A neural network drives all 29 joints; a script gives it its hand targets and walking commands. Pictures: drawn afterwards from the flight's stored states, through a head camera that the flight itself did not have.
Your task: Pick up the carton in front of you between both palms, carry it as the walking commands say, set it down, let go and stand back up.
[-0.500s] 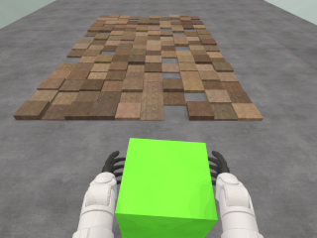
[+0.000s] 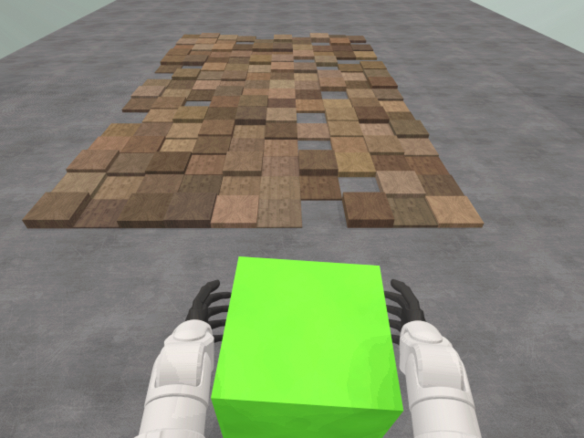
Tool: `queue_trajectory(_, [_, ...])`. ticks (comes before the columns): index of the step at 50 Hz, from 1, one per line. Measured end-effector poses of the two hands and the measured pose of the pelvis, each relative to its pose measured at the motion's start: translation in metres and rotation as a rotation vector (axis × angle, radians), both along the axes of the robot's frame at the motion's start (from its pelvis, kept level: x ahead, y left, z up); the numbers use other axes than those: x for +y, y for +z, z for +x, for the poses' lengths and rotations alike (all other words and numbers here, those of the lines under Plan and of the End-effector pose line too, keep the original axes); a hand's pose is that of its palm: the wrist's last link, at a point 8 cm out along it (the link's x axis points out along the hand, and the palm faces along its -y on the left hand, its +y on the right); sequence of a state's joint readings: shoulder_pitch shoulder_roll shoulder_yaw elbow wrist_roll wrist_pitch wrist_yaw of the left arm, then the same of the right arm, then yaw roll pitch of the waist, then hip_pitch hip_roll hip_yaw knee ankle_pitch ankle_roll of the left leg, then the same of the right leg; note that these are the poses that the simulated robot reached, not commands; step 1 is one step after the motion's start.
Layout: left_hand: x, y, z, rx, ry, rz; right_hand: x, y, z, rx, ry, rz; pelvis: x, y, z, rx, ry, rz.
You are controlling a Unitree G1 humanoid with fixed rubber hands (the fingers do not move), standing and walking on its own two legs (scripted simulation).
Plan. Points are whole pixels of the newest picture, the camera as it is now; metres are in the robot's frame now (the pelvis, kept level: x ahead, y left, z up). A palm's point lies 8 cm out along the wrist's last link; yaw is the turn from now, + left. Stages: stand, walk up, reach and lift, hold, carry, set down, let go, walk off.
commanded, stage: reach and lift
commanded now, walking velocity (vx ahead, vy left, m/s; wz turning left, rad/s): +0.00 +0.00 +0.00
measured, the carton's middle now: (301, 363) +0.28 +0.00 -0.04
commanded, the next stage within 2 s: hold in 0.22 s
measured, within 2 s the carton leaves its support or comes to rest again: neither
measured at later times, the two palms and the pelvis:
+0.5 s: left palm (195, 328) +0.28 +0.15 +0.05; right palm (417, 328) +0.28 -0.15 +0.05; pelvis -0.01 +0.00 +0.00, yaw +0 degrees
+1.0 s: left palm (207, 284) +0.33 +0.14 +0.08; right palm (416, 277) +0.35 -0.16 +0.08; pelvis +0.06 -0.01 +0.00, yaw +2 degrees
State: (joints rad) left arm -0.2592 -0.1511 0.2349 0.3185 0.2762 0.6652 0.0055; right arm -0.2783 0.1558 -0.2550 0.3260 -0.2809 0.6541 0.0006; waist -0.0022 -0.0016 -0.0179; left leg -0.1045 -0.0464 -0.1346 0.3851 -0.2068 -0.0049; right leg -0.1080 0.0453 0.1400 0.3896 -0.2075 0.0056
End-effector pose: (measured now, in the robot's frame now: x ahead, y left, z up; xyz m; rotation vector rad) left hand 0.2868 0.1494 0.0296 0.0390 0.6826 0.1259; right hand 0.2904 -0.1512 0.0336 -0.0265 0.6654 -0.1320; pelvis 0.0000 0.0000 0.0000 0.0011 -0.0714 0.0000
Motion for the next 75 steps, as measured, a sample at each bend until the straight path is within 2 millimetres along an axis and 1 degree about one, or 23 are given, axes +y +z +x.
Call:
queue_trajectory(12, [0.0, 0.006, -0.002, -0.002, 0.002, 0.003, 0.0, 0.006, -0.001, -0.004, 0.004, -0.002, -0.001, 0.001, 0.002, -0.014, 0.0, 0.001])
queue_trajectory(20, [-0.001, 0.021, -0.006, -0.031, 0.003, -0.001, -0.001, 0.022, -0.006, -0.034, 0.0, 0.003, -0.002, 0.002, -0.001, -0.035, 0.002, 0.0])
queue_trajectory(32, [0.0, 0.019, -0.011, -0.011, 0.01, -0.01, 0.0, 0.02, -0.01, -0.015, -0.006, 0.009, -0.001, 0.0, -0.011, -0.052, 0.002, 0.0])
queue_trajectory(37, [-0.001, 0.023, -0.006, -0.028, 0.012, -0.004, -0.001, 0.022, -0.005, -0.031, -0.003, 0.01, -0.002, -0.002, -0.007, 0.02, -0.008, 0.002])
queue_trajectory(41, [-0.007, 0.031, 0.006, -0.063, 0.015, -0.007, -0.007, 0.028, 0.006, -0.066, -0.012, 0.025, -0.008, -0.007, 0.003, 0.066, -0.013, -0.001])
queue_trajectory(44, [-0.014, 0.038, 0.018, -0.069, 0.025, -0.017, -0.014, 0.033, 0.017, -0.072, -0.014, 0.035, -0.016, -0.01, 0.017, 0.092, 0.006, -0.004])
queue_trajectory(46, [-0.017, 0.041, 0.026, -0.049, 0.038, -0.022, -0.017, 0.037, 0.028, -0.052, -0.007, 0.03, -0.017, -0.008, 0.029, 0.111, 0.026, 0.002])
queue_trajectory(50, [-0.011, 0.048, 0.045, -0.008, 0.065, -0.019, -0.01, 0.048, 0.058, -0.012, 0.013, 0.045, -0.013, -0.002, 0.056, 0.144, 0.035, 0.023])
queue_trajectory(53, [0.001, 0.051, 0.066, -0.025, 0.083, -0.031, 0.002, 0.052, 0.083, -0.027, 0.014, 0.059, -0.007, -0.009, 0.08, 0.15, 0.025, 0.025])
queue_trajectory(56, [0.007, 0.049, 0.088, -0.006, 0.086, -0.046, 0.007, 0.047, 0.099, -0.008, -0.01, 0.076, -0.005, -0.011, 0.108, 0.163, -0.003, 0.026])
queue_trajectory(58, [0.003, 0.048, 0.103, 0.029, 0.084, -0.059, 0.004, 0.044, 0.109, 0.026, -0.017, 0.066, -0.005, -0.007, 0.127, 0.17, -0.012, 0.012])
queue_trajectory(61, [-0.009, 0.052, 0.133, 0.048, 0.065, -0.065, -0.009, 0.046, 0.13, 0.044, -0.05, 0.074, -0.009, -0.002, 0.157, 0.174, -0.01, -0.004])
queue_trajectory(63, [-0.018, 0.056, 0.158, 0.034, 0.045, -0.059, -0.018, 0.05, 0.151, 0.029, -0.069, 0.083, -0.014, -0.002, 0.178, 0.172, -0.008, -0.007])
queue_trajectory(65, [-0.029, 0.059, 0.185, 0.01, 0.035, -0.055, -0.029, 0.053, 0.176, 0.004, -0.08, 0.092, -0.021, -0.006, 0.203, 0.166, -0.007, -0.006])
queue_trajectory(68, [-0.042, 0.056, 0.225, -0.03, 0.039, -0.052, -0.042, 0.049, 0.219, -0.035, -0.077, 0.103, -0.035, -0.021, 0.242, 0.147, 0.017, -0.013])
queue_trajectory(69, [-0.045, 0.054, 0.237, -0.024, 0.043, -0.049, -0.045, 0.047, 0.233, -0.029, -0.071, 0.103, -0.039, -0.022, 0.253, 0.146, 0.025, -0.018])
queue_trajectory(72, [-0.044, 0.048, 0.264, 0.035, 0.078, -0.051, -0.044, 0.044, 0.27, 0.033, -0.042, 0.099, -0.048, -0.015, 0.284, 0.152, 0.045, -0.01])
queue_trajectory(75, [-0.039, 0.049, 0.289, 0.066, 0.12, -0.059, -0.038, 0.047, 0.307, 0.066, -0.008, 0.097, -0.053, -0.005, 0.317, 0.161, 0.048, 0.005])
